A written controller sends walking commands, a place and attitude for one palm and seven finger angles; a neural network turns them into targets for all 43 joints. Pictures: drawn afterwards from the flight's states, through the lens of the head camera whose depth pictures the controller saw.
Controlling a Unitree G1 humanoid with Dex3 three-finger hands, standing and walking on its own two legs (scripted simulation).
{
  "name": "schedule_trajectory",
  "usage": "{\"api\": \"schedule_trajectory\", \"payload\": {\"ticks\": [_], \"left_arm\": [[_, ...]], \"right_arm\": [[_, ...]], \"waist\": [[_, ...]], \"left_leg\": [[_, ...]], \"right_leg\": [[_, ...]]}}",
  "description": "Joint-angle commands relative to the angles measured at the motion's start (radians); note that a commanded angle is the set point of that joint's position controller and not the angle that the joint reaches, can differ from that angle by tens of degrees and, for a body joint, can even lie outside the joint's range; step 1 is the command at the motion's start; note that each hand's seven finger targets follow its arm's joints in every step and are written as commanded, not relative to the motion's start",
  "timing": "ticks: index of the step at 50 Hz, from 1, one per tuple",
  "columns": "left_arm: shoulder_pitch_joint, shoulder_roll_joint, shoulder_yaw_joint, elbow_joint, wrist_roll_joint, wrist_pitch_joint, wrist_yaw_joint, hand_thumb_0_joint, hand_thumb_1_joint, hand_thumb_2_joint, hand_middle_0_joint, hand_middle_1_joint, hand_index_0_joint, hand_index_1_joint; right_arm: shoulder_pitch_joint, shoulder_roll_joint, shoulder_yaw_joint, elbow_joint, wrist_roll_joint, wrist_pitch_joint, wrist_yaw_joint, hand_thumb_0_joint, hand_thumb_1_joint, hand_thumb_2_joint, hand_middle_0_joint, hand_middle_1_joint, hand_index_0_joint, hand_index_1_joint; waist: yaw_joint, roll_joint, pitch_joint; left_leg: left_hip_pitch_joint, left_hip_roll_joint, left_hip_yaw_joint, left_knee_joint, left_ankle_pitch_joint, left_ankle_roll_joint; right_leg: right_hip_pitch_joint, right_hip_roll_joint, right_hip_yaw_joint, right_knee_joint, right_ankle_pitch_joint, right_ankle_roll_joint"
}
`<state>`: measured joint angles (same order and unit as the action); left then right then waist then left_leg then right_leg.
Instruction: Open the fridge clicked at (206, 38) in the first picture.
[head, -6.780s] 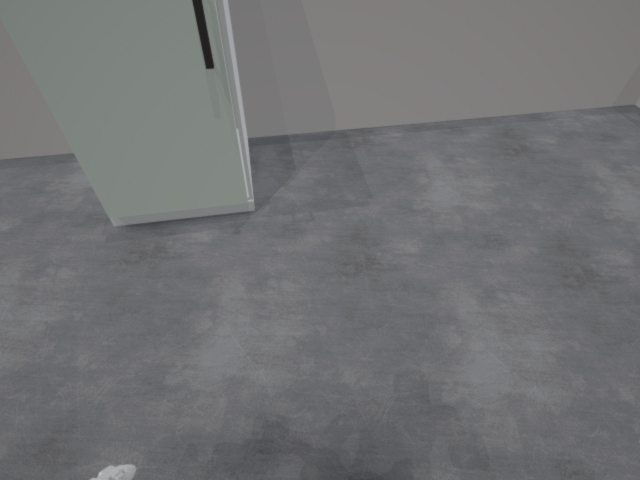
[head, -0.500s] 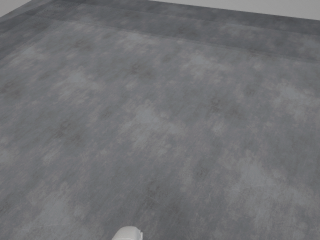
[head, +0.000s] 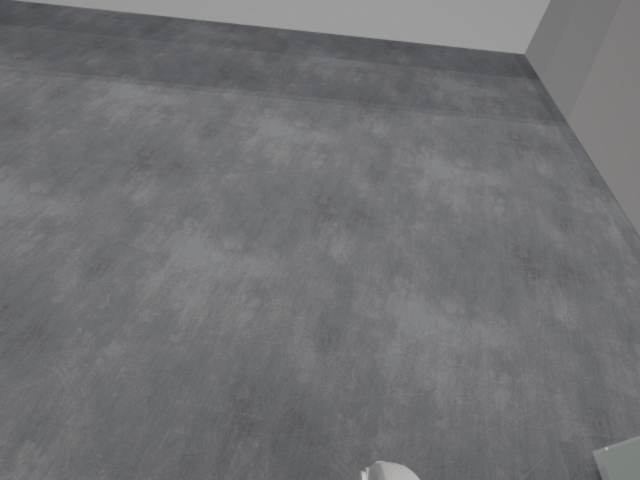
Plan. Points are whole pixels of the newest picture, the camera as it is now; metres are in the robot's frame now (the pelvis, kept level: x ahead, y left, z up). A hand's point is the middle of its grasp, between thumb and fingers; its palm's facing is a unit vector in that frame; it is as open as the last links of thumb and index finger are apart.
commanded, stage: turn to face it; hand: right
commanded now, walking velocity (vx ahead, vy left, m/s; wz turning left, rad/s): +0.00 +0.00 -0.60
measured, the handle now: out of the picture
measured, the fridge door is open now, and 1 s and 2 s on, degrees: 0 0 0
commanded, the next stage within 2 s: none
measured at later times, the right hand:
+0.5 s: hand out of the picture +0.00 -0.29 -0.17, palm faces +0.32 +0.91 -0.26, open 7.3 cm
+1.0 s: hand out of the picture -0.05 -0.23 -0.15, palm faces +0.55 +0.79 -0.27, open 7.3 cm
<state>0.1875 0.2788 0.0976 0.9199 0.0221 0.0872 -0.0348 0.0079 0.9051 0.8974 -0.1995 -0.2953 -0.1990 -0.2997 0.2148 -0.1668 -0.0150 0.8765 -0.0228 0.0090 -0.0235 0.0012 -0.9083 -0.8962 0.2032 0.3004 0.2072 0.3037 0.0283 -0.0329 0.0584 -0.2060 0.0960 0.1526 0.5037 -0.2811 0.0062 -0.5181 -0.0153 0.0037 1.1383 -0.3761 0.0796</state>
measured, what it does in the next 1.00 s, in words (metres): steps on the spot, turning right: right foot, then left foot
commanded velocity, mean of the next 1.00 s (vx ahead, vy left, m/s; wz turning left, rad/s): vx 0.00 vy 0.00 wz -0.60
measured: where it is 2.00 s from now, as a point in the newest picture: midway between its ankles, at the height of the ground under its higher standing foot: outside the picture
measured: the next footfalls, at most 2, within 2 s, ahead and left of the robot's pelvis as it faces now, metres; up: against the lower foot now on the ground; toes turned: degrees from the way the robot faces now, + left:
right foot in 0.22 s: +0.01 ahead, -0.15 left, +0.00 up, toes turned -15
left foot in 0.74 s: +0.08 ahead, +0.08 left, +0.00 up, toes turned -24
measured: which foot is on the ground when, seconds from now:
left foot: down 0.00-0.22, up 0.24-0.72, down 0.74-1.00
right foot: up 0.00-0.20, down 0.22-0.72, up 0.74-1.00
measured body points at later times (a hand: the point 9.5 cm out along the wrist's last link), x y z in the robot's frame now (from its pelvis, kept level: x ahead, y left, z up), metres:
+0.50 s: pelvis -0.02 -0.05 +0.00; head +0.01 -0.09 +0.45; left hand +0.14 +0.16 -0.12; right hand -0.02 -0.34 -0.15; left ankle +0.02 +0.12 -0.66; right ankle -0.03 -0.14 -0.74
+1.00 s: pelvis -0.01 -0.02 +0.00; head +0.03 -0.02 +0.45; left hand +0.19 +0.18 -0.15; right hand -0.08 -0.27 -0.13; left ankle +0.05 +0.09 -0.74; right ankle -0.10 -0.13 -0.68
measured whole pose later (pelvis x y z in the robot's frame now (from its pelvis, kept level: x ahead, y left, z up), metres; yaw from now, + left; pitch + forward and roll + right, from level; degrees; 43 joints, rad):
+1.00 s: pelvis -0.01 -0.02 +0.00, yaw -36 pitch -1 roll -2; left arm 0.21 0.27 0.09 0.95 0.02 0.09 -0.03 0.01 0.91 0.90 -0.20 -0.30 -0.20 -0.30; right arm 0.20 -0.19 -0.02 0.87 -0.03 0.01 -0.02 0.00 -0.91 -0.90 0.20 0.30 0.21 0.30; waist 0.03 -0.02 0.08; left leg -0.19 0.13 0.17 0.51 -0.30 -0.02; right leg -0.44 -0.03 -0.01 0.99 -0.43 0.08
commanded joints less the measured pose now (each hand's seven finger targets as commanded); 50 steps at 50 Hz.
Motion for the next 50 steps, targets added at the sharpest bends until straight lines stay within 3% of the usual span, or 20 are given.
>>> {"api": "schedule_trajectory", "payload": {"ticks": [1, 7, 9, 10, 11, 12, 13, 14, 16, 18, 29, 32, 34, 35, 36, 37, 38, 41, 43, 50], "left_arm": [[-0.103, 0.051, 0.002, -0.088, -0.004, -0.023, -0.003, 0.000, 0.900, 0.900, -0.200, -0.300, -0.200, -0.300], [-0.111, 0.035, -0.017, -0.098, -0.014, -0.044, 0.000, 0.000, 0.900, 0.900, -0.200, -0.300, -0.200, -0.300], [-0.046, 0.053, -0.014, -0.085, -0.011, -0.055, 0.004, 0.000, 0.900, 0.900, -0.200, -0.300, -0.200, -0.300], [0.015, 0.099, -0.002, -0.070, -0.008, -0.064, 0.004, 0.000, 0.900, 0.900, -0.200, -0.300, -0.200, -0.300], [0.065, 0.218, 0.028, -0.072, -0.002, -0.072, 0.008, 0.000, 0.900, 0.900, -0.200, -0.300, -0.200, -0.300], [0.135, 0.281, 0.040, -0.054, -0.008, -0.065, 0.014, 0.000, 0.900, 0.900, -0.200, -0.300, -0.200, -0.300], [0.158, 0.245, 0.036, -0.026, -0.007, -0.070, 0.030, 0.000, 0.900, 0.900, -0.200, -0.300, -0.200, -0.300], [0.110, 0.219, 0.026, -0.037, -0.004, -0.069, 0.040, 0.000, 0.900, 0.900, -0.200, -0.300, -0.200, -0.300], [-0.001, 0.162, 0.007, -0.070, -0.004, -0.076, 0.042, 0.000, 0.900, 0.900, -0.200, -0.300, -0.200, -0.300], [-0.022, 0.154, 0.003, -0.080, -0.005, -0.080, 0.041, 0.000, 0.900, 0.900, -0.200, -0.300, -0.200, -0.300], [0.042, 0.160, 0.021, -0.065, 0.003, -0.065, 0.037, 0.000, 0.900, 0.900, -0.200, -0.300, -0.200, -0.300], [0.015, 0.164, 0.027, -0.078, 0.004, -0.060, 0.036, 0.000, 0.900, 0.900, -0.200, -0.300, -0.200, -0.300], [-0.001, 0.151, 0.029, -0.084, -0.004, -0.058, 0.035, 0.000, 0.900, 0.900, -0.200, -0.300, -0.200, -0.300], [0.009, 0.115, 0.024, -0.087, -0.012, -0.060, 0.030, 0.000, 0.900, 0.900, -0.200, -0.300, -0.200, -0.300], [0.038, 0.046, 0.013, -0.104, -0.020, -0.061, 0.024, 0.000, 0.900, 0.900, -0.200, -0.300, -0.200, -0.300], [0.035, 0.064, 0.021, -0.118, -0.005, -0.058, 0.026, 0.000, 0.900, 0.900, -0.200, -0.300, -0.200, -0.300], [0.018, 0.083, 0.024, -0.101, 0.002, -0.043, 0.024, 0.000, 0.900, 0.900, -0.200, -0.300, -0.200, -0.300], [0.042, 0.067, 0.020, -0.056, 0.001, -0.029, 0.004, 0.000, 0.900, 0.900, -0.200, -0.300, -0.200, -0.300], [0.036, 0.057, 0.013, -0.053, 0.000, -0.025, 0.000, 0.000, 0.900, 0.900, -0.200, -0.300, -0.200, -0.300], [-0.085, 0.035, -0.011, -0.084, -0.011, -0.036, -0.002, 0.000, 0.900, 0.900, -0.200, -0.300, -0.200, -0.300]], "right_arm": [[0.055, -0.234, -0.067, -0.043, -0.005, -0.019, -0.012, 0.000, -0.900, -0.900, 0.200, 0.300, 0.200, 0.300], [0.064, -0.281, -0.088, -0.024, -0.010, -0.005, -0.009, 0.000, -0.900, -0.900, 0.200, 0.300, 0.200, 0.300], [0.051, -0.281, -0.092, -0.017, -0.001, 0.001, -0.004, 0.000, -0.900, -0.900, 0.200, 0.300, 0.200, 0.300], [0.050, -0.266, -0.093, -0.022, 0.008, 0.007, -0.001, 0.000, -0.900, -0.900, 0.200, 0.300, 0.200, 0.300], [0.046, -0.206, -0.084, -0.052, 0.014, 0.011, 0.007, 0.000, -0.900, -0.900, 0.200, 0.300, 0.200, 0.300], [-0.017, -0.167, -0.065, -0.101, 0.007, 0.016, 0.007, 0.000, -0.900, -0.900, 0.200, 0.300, 0.200, 0.300], [-0.077, -0.179, -0.067, -0.093, 0.001, 0.030, -0.004, 0.000, -0.900, -0.900, 0.200, 0.300, 0.200, 0.300], [-0.098, -0.177, -0.074, -0.083, 0.007, 0.029, -0.002, 0.000, -0.900, -0.900, 0.200, 0.300, 0.200, 0.300], [-0.052, -0.186, -0.081, -0.046, 0.006, 0.023, 0.012, 0.000, -0.900, -0.900, 0.200, 0.300, 0.200, 0.300], [-0.019, -0.188, -0.081, -0.029, 0.005, 0.025, 0.013, 0.000, -0.900, -0.900, 0.200, 0.300, 0.200, 0.300], [-0.113, -0.166, -0.068, -0.094, 0.014, 0.019, 0.001, 0.000, -0.900, -0.900, 0.200, 0.300, 0.200, 0.300], [-0.061, -0.161, -0.064, -0.095, 0.020, 0.009, -0.003, 0.000, -0.900, -0.900, 0.200, 0.300, 0.200, 0.300], [-0.001, -0.174, -0.069, -0.081, 0.022, -0.002, -0.007, 0.000, -0.900, -0.900, 0.200, 0.300, 0.200, 0.300], [0.035, -0.213, -0.076, -0.078, 0.016, -0.013, -0.012, 0.000, -0.900, -0.900, 0.200, 0.300, 0.200, 0.300], [0.049, -0.311, -0.094, -0.082, -0.001, -0.025, -0.021, 0.000, -0.900, -0.900, 0.200, 0.300, 0.200, 0.300], [0.036, -0.330, -0.087, -0.092, 0.001, -0.015, -0.018, 0.000, -0.900, -0.900, 0.200, 0.300, 0.200, 0.300], [0.002, -0.287, -0.088, -0.099, 0.005, -0.017, -0.020, 0.000, -0.900, -0.900, 0.200, 0.300, 0.200, 0.300], [-0.104, -0.203, -0.063, -0.110, 0.005, -0.018, -0.015, 0.000, -0.900, -0.900, 0.200, 0.300, 0.200, 0.300], [-0.071, -0.205, -0.060, -0.100, 0.002, -0.022, -0.015, 0.000, -0.900, -0.900, 0.200, 0.300, 0.200, 0.300], [0.039, -0.276, -0.082, -0.048, -0.008, -0.008, -0.011, 0.000, -0.900, -0.900, 0.200, 0.300, 0.200, 0.300]], "waist": [[-0.059, 0.215, -0.033], [-0.074, 0.274, -0.097], [-0.038, 0.238, -0.131], [-0.003, 0.131, -0.169], [0.029, -0.179, -0.194], [0.061, -0.286, -0.180], [0.076, -0.235, -0.172], [0.056, -0.207, -0.124], [-0.003, -0.121, -0.098], [-0.019, -0.104, -0.097], [0.016, -0.120, -0.084], [-0.008, -0.127, -0.116], [-0.040, -0.111, -0.133], [-0.056, -0.021, -0.149], [-0.056, 0.268, -0.161], [-0.048, 0.263, -0.135], [-0.044, 0.238, -0.111], [0.013, 0.184, -0.013], [-0.001, 0.220, -0.019], [-0.066, 0.264, -0.059]], "left_leg": [[0.116, 0.254, -0.131, -0.164, 0.380, 0.106], [0.147, 0.292, -0.076, -0.075, 0.474, 0.109], [0.120, 0.264, -0.009, 0.032, 0.456, 0.051], [0.017, 0.240, 0.026, 0.167, 0.365, 0.001], [-0.268, 0.111, 0.061, 0.392, -0.061, -0.080], [-0.411, 0.052, -0.014, 0.548, -0.411, -0.107], [-0.424, 0.054, -0.111, 0.634, -0.353, -0.100], [-0.430, 0.050, -0.136, 0.675, -0.281, -0.099], [-0.392, 0.044, -0.140, 0.689, -0.140, -0.104], [-0.360, 0.032, -0.142, 0.667, -0.095, -0.113], [-0.260, -0.043, -0.161, 0.361, -0.150, -0.106], [-0.131, -0.078, -0.149, 0.189, -0.131, -0.091], [0.032, -0.079, -0.138, -0.022, 0.023, -0.083], [0.168, -0.003, -0.200, -0.157, 0.088, -0.066], [0.299, 0.275, -0.477, -0.248, 0.166, 0.027], [0.167, 0.419, -0.517, -0.228, 0.249, 0.125], [0.070, 0.368, -0.471, -0.235, 0.200, 0.139], [-0.006, 0.226, -0.239, -0.198, 0.233, 0.094], [0.025, 0.214, -0.175, -0.185, 0.296, 0.091], [0.124, 0.256, -0.095, -0.102, 0.474, 0.111]], "right_leg": [[-0.042, -0.027, -0.045, -0.110, -0.050, 0.014], [0.110, -0.020, -0.111, -0.408, -0.083, -0.017], [0.238, -0.007, -0.134, -0.615, 0.071, -0.031], [0.401, -0.037, -0.090, -0.750, 0.225, -0.049], [0.592, -0.279, 0.227, -0.788, 0.516, -0.144], [0.582, -0.433, 0.365, -0.771, 0.805, -0.267], [0.532, -0.400, 0.353, -0.771, 0.775, -0.264], [0.475, -0.345, 0.314, -0.770, 0.697, -0.255], [0.418, -0.247, 0.209, -0.782, 0.617, -0.219], [0.399, -0.214, 0.181, -0.797, 0.581, -0.213], [0.365, -0.194, 0.366, -0.782, 0.486, -0.257], [0.322, -0.173, 0.400, -0.730, 0.556, -0.247], [0.231, -0.126, 0.393, -0.669, 0.501, -0.201], [0.131, -0.074, 0.355, -0.592, 0.368, -0.149], [-0.066, 0.071, 0.158, -0.367, 0.010, -0.058], [-0.085, 0.088, 0.085, -0.156, -0.223, -0.037], [-0.056, 0.045, 0.108, -0.033, -0.188, -0.039], [-0.059, -0.005, 0.052, 0.092, -0.020, -0.016], [-0.048, -0.009, 0.019, 0.061, -0.003, -0.001], [0.059, -0.008, -0.086, -0.300, -0.076, -0.003]]}}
